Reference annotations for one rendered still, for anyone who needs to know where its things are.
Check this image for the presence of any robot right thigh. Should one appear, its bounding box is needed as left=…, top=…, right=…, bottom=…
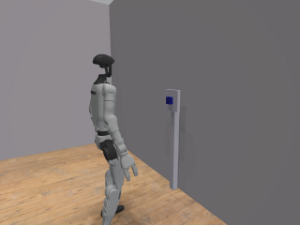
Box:
left=103, top=141, right=125, bottom=199

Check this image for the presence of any robot right upper arm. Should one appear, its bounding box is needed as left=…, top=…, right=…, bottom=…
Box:
left=101, top=83, right=117, bottom=126

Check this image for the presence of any robot right hand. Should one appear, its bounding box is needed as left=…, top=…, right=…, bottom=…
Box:
left=120, top=153, right=138, bottom=182

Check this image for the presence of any robot left upper arm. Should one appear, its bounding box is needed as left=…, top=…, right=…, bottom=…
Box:
left=88, top=98, right=92, bottom=114

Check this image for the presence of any button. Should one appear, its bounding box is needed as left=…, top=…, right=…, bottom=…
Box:
left=166, top=97, right=173, bottom=105

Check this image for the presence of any panel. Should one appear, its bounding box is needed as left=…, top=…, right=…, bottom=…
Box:
left=164, top=89, right=181, bottom=190

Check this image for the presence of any humanoid robot head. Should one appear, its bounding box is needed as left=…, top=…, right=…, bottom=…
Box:
left=93, top=53, right=114, bottom=84

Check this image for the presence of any robot right forearm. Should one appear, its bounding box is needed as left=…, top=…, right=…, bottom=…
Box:
left=107, top=114, right=128, bottom=157

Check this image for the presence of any robot left forearm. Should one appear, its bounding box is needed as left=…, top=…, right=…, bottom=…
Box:
left=90, top=113, right=99, bottom=133

